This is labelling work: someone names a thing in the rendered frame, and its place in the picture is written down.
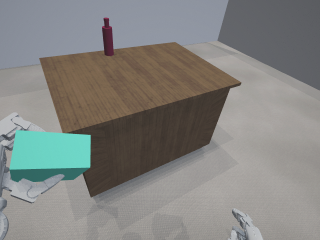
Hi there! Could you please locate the table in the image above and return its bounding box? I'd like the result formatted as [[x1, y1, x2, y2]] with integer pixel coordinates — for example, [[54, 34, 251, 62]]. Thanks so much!
[[39, 42, 241, 198]]

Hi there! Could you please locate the robot right hand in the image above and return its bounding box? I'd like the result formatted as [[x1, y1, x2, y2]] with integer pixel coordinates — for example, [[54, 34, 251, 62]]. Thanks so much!
[[228, 208, 264, 240]]

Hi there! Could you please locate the robot left hand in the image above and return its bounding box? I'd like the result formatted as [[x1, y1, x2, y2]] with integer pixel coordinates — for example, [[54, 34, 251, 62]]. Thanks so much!
[[0, 112, 65, 204]]

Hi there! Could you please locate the sponge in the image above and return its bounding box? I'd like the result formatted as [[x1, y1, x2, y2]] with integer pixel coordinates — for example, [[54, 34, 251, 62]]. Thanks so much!
[[9, 130, 91, 182]]

